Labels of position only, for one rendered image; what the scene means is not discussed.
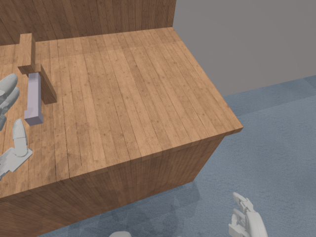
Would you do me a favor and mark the tap lever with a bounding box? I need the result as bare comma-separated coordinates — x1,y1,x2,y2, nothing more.
24,73,43,126

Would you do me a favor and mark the counter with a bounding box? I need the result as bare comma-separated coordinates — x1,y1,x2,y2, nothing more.
0,0,244,237

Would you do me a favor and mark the left robot hand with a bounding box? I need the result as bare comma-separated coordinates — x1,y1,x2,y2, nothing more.
0,74,33,181

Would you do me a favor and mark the right robot hand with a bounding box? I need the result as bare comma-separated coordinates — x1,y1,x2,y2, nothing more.
229,192,268,237

